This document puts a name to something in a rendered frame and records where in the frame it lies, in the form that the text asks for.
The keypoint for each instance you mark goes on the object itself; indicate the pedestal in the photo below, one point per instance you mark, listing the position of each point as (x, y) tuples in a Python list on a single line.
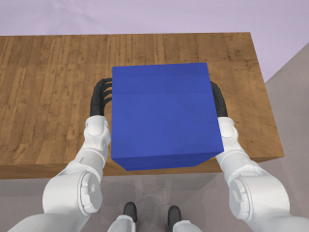
[(47, 83)]

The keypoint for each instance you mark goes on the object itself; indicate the carton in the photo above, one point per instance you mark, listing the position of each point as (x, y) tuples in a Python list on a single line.
[(163, 116)]

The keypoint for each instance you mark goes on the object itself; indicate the robot left forearm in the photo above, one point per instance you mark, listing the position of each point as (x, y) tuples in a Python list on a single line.
[(94, 152)]

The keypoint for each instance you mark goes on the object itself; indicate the right robot hand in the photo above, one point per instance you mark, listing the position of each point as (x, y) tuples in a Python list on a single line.
[(219, 102)]

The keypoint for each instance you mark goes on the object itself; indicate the robot right upper arm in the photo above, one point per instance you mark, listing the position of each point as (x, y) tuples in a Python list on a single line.
[(262, 203)]

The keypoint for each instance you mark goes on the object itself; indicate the right robot shin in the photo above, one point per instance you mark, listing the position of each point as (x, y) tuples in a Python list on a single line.
[(181, 222)]

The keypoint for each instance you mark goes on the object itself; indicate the robot shin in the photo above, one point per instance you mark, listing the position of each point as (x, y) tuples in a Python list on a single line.
[(124, 216), (181, 222)]

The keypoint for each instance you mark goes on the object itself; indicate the left robot shin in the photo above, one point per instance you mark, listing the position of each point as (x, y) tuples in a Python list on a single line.
[(124, 216)]

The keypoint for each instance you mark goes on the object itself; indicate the left robot hand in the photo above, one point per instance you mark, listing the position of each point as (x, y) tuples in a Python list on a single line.
[(98, 100)]

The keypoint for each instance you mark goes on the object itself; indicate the robot right forearm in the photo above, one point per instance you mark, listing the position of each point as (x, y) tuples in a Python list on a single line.
[(234, 162)]

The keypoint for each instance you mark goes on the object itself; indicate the robot left upper arm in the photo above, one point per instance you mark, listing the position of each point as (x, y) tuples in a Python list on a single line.
[(68, 202)]

